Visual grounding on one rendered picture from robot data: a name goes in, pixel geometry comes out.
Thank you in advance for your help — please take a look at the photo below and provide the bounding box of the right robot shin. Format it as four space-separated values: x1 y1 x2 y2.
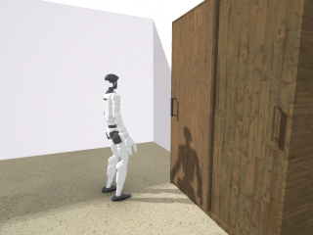
115 164 128 197

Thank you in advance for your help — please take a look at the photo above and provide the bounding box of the handle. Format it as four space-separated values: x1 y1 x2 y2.
170 98 177 117
267 106 277 141

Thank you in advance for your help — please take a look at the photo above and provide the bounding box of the wardrobe door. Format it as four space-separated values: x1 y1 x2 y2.
171 0 217 211
208 0 300 235

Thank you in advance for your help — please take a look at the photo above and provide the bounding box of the right robot forearm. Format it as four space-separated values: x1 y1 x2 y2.
115 113 130 139

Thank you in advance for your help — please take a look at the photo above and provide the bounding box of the robot left thigh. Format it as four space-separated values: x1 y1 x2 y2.
106 132 119 165

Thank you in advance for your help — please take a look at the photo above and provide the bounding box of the robot right upper arm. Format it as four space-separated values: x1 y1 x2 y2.
111 93 120 119

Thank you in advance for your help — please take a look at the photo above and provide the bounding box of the robot right hand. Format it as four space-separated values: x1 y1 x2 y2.
124 136 137 155

